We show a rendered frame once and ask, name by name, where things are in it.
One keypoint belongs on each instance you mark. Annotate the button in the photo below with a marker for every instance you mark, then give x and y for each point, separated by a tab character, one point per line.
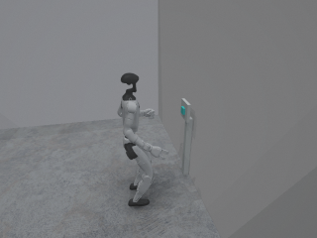
182	110

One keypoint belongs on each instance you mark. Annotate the robot left hand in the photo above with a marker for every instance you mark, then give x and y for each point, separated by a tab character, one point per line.
149	113

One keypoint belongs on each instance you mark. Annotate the robot left foot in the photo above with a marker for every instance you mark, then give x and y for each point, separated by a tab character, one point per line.
133	186

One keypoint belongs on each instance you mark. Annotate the right robot forearm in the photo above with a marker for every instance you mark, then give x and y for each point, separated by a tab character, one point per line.
138	141

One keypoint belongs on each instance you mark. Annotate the robot left upper arm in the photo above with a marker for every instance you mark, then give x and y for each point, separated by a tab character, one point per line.
120	110

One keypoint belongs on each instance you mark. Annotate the robot head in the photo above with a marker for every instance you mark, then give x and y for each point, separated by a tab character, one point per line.
129	78

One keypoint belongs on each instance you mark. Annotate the robot right upper arm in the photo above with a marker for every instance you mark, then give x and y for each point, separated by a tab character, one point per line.
131	110

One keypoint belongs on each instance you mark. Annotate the panel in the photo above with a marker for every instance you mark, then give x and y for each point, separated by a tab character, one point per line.
187	136

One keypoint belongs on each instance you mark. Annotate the robot right hand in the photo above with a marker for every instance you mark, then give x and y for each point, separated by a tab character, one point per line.
155	151

